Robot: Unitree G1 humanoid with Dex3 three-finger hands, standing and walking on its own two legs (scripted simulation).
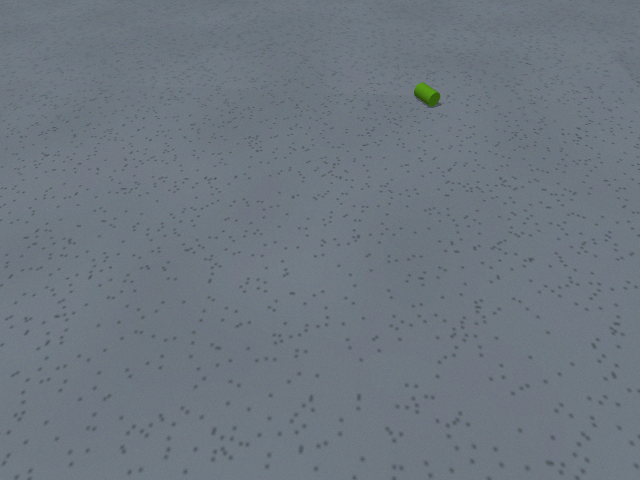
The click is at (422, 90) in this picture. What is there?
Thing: lying can
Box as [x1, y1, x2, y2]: [414, 82, 439, 106]
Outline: 419,83 414,90 414,94 431,106 434,105 439,98 439,93 424,83
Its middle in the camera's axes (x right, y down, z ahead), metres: +0.63 -0.89 +2.32
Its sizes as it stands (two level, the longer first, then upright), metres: 0.135 0.085 0.085
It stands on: the floor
